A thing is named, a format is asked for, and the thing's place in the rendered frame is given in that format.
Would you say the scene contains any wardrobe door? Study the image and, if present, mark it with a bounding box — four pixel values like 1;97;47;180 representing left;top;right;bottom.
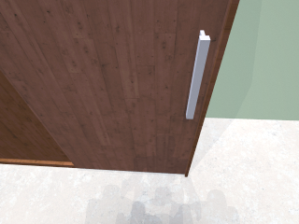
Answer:
0;70;71;162
0;0;231;175

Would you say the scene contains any handle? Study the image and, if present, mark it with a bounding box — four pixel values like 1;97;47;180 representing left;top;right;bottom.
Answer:
186;30;210;119

